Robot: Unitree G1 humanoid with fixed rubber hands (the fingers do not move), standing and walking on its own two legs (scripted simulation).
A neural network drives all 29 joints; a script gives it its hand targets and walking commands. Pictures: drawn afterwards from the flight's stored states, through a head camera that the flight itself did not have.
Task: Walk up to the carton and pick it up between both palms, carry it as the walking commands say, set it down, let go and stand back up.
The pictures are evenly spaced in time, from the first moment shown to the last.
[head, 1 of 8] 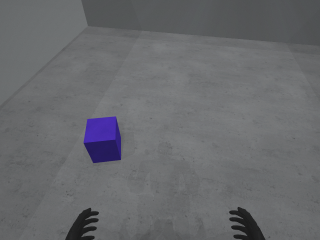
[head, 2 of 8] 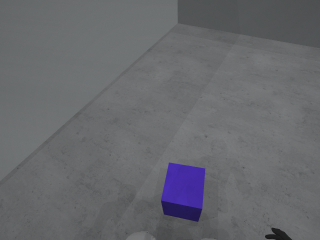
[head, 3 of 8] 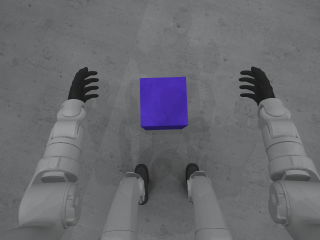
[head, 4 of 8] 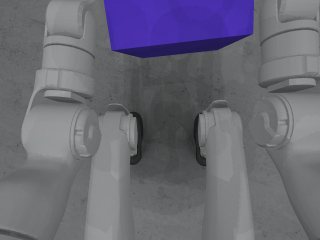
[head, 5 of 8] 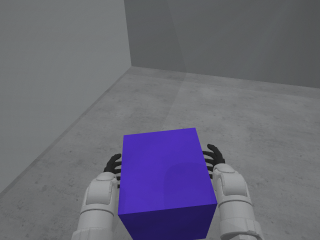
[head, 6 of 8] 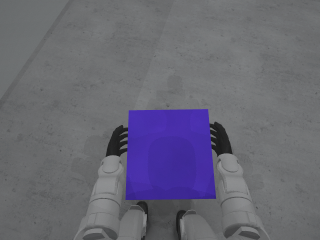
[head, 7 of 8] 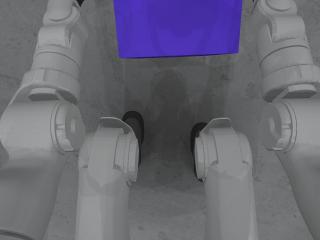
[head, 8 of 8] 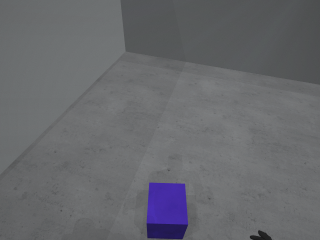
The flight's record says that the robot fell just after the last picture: no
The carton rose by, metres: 0.69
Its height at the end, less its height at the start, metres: +0.00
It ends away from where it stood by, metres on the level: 0.17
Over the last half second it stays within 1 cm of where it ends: yes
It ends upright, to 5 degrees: yes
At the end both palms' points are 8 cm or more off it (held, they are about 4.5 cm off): yes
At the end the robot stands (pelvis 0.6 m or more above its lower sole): yes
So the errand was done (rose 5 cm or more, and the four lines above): yes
